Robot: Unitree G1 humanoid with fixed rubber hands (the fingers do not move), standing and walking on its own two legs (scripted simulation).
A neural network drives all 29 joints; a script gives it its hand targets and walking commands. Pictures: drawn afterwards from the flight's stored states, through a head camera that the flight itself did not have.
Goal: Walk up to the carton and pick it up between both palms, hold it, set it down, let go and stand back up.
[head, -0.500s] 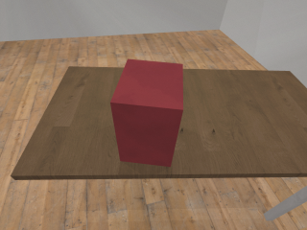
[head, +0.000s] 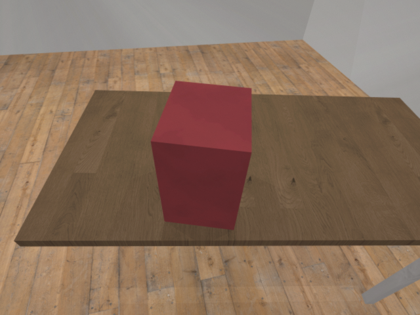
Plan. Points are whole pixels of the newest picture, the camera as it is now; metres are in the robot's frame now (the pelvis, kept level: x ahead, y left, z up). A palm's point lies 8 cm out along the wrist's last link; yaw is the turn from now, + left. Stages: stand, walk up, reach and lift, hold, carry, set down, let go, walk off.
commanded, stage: stand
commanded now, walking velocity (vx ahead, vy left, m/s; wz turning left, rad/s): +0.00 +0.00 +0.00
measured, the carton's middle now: (205, 158) +0.46 +0.01 +0.05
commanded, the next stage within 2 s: none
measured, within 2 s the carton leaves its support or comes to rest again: neither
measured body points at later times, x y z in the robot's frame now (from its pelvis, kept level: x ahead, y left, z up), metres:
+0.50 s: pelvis +0.00 +0.00 +0.00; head +0.02 +0.00 +0.45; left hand +0.08 +0.32 -0.12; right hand +0.09 -0.31 -0.12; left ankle +0.03 +0.13 -0.75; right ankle -0.02 -0.12 -0.75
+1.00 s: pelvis +0.00 +0.00 +0.00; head +0.01 +0.00 +0.45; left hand +0.08 +0.31 -0.12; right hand +0.10 -0.31 -0.12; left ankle +0.03 +0.13 -0.75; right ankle -0.02 -0.12 -0.75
